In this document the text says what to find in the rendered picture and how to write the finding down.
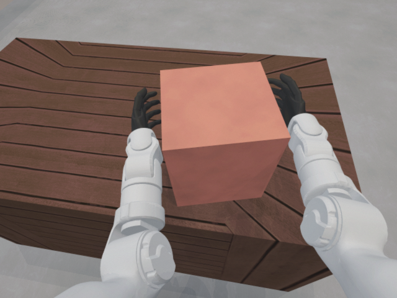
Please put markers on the robot right forearm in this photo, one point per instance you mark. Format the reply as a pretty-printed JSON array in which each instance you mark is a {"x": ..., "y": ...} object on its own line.
[{"x": 317, "y": 166}]

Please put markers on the right robot hand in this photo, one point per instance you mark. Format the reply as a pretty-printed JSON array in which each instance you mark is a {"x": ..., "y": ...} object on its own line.
[{"x": 290, "y": 102}]

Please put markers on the left robot hand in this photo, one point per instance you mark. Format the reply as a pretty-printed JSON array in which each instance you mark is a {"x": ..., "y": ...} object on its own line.
[{"x": 139, "y": 117}]

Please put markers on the pedestal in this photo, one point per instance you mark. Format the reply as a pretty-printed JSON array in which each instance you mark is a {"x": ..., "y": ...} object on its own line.
[{"x": 65, "y": 116}]

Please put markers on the robot left forearm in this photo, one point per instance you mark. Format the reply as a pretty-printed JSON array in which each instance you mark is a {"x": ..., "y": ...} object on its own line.
[{"x": 140, "y": 205}]

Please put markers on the carton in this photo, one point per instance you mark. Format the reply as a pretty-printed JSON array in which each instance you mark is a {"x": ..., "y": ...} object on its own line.
[{"x": 223, "y": 134}]

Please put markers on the robot left upper arm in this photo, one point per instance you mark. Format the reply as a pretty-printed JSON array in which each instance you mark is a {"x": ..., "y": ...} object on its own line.
[{"x": 136, "y": 266}]

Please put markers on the robot right upper arm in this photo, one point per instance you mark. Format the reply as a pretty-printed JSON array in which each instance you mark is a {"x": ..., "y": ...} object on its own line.
[{"x": 350, "y": 237}]

